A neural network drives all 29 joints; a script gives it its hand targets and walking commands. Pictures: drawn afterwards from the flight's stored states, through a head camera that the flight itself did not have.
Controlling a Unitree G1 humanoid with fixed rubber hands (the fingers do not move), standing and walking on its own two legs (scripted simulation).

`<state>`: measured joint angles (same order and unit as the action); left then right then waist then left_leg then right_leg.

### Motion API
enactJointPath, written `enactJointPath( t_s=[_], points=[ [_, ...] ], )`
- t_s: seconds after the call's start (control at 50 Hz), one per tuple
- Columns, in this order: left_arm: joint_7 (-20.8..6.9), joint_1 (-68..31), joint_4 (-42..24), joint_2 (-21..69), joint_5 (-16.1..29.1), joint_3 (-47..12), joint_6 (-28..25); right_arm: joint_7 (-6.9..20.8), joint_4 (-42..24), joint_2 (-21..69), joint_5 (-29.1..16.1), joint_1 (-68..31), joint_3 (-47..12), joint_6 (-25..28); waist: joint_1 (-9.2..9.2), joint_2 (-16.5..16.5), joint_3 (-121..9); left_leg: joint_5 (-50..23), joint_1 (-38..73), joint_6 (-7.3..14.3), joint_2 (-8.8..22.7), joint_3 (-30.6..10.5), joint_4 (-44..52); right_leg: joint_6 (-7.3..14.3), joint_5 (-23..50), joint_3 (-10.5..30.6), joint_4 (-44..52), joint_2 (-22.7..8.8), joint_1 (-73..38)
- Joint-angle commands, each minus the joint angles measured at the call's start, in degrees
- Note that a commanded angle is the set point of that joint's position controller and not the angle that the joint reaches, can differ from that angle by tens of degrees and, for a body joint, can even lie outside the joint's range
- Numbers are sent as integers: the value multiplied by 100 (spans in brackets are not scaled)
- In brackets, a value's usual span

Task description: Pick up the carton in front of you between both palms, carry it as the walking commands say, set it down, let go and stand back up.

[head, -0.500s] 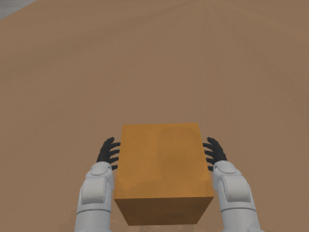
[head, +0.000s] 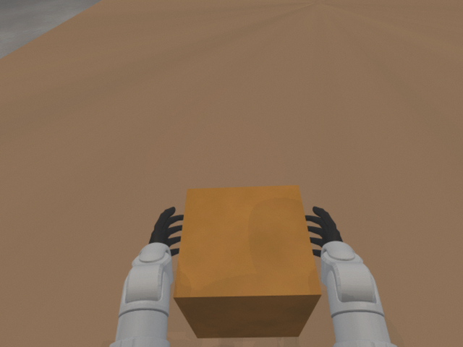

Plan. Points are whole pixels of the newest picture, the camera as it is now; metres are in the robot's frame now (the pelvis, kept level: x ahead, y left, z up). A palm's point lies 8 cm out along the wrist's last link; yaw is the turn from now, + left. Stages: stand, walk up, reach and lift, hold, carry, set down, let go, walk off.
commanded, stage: hold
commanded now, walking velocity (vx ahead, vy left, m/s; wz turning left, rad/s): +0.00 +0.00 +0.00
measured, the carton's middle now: (245, 265) +0.28 +0.00 -0.04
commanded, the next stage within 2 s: set down in 0.20 s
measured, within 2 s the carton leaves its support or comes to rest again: neither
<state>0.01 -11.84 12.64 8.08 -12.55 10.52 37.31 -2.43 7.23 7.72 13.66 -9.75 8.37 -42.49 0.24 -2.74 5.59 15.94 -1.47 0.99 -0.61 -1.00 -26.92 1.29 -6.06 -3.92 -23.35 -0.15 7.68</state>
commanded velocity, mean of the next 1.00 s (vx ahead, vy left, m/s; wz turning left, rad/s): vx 0.00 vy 0.00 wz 0.00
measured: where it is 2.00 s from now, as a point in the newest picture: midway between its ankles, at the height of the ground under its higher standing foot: outside the picture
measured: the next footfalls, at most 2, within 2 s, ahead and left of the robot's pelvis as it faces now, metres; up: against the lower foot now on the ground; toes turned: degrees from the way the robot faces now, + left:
none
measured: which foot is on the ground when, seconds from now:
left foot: down 0.00-1.00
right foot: down 0.00-1.00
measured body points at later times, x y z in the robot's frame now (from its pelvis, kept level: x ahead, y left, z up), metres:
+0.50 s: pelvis +0.01 -0.02 -0.01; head +0.00 -0.04 +0.44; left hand +0.33 +0.15 +0.02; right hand +0.34 -0.15 +0.00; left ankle +0.00 +0.11 -0.74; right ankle +0.09 -0.10 -0.74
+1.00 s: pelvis -0.03 +0.01 -0.11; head +0.18 -0.02 +0.29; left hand +0.38 +0.14 -0.18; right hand +0.38 -0.17 -0.20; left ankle +0.00 +0.11 -0.74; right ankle +0.09 -0.10 -0.74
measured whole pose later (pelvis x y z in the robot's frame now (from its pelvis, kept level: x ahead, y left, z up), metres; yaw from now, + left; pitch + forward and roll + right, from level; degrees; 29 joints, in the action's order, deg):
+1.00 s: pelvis -0.03 +0.01 -0.11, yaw +3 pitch +31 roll +1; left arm 7.1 -34.2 32.4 9.8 -8.2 21.0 4.6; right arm 0.6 36.0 -0.5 10.7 -36.4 18.2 -6.8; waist 2.2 -4.1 -4.0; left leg 26.9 -71.4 0.7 -4.3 -0.7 -67.7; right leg 0.9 -16.6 -0.1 -63.6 -1.1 77.6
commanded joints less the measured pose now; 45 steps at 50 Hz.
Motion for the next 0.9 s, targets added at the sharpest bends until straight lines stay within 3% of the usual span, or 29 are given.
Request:
enactJointPath(
  t_s=[0.0,0.1,0.24,0.34,0.42,0.48,0.54,0.62,0.68,0.76,0.8,0.88],
  points=[
    [-967,-2437,-259,4796,1013,-2714,-139,1225,-539,4659,-1319,-2816,-3041,297,-45,45,-1073,862,-2536,399,6,-710,1144,-117,-438,810,-162,399,-2392],
    [-1138,-2795,-76,5127,1096,-2807,-140,1363,-275,5057,-1327,-3036,-3062,275,11,129,-1156,997,-2542,425,-7,-727,1039,-130,-818,929,-130,364,-2281],
    [-1330,-3124,258,5278,1051,-2654,-105,1449,180,5408,-1306,-3243,-2894,249,18,248,-1237,656,-2548,396,-74,-718,957,-144,-810,1090,17,236,-2314],
    [-1445,-3445,966,5203,633,-1959,-320,1477,981,5503,-1053,-3611,-2257,467,-59,301,-1170,598,-2550,369,-176,-613,688,-157,-1120,1206,71,160,-2025],
    [-1437,-3819,1783,5083,114,-1091,-725,1451,1870,5299,-589,-4018,-1364,903,-21,296,-1132,515,-2708,326,-288,-530,306,-102,-1228,1270,-69,146,-1502],
    [-1271,-3825,2217,4686,-343,-407,-1096,1333,2320,4655,-81,-4077,-668,1327,8,241,-1073,321,-3042,259,-367,-529,-63,-42,-882,1237,-408,196,-904],
    [-1091,-3627,2331,4251,-604,7,-1562,1254,2519,3916,301,-3930,-223,1877,64,239,-1251,70,-3571,190,-439,-531,-414,20,-73,1149,-900,278,-328],
    [-925,-3734,2231,4148,-466,-274,-2379,1199,2568,3626,291,-4037,-422,2744,81,267,-2214,-342,-4336,51,-568,-435,-993,45,1171,1092,-1650,360,108],
    [-796,-3931,2297,4454,-196,-822,-2939,1198,2602,3856,-4,-4355,-974,3300,30,291,-3297,-545,-5034,-67,-651,-415,-1483,31,1702,1099,-2303,413,187],
    [-556,-4278,2079,4655,254,-1632,-3433,1154,2545,4038,-335,-4702,-1673,3780,112,354,-4965,-943,-5693,-234,-789,-379,-2164,15,2281,1079,-3110,490,374],
    [-406,-4425,1912,4637,465,-1983,-3540,1103,2409,3924,-458,-4827,-1854,3893,201,340,-5703,-1108,-5881,-265,-837,-380,-2478,38,2428,1039,-3455,519,597],
    [-142,-4623,1775,4576,679,-2222,-3528,1055,2315,3535,-591,-5013,-1861,3899,379,262,-6120,-877,-6122,-316,-878,-378,-2962,23,1721,834,-3875,617,1723]
  ],
)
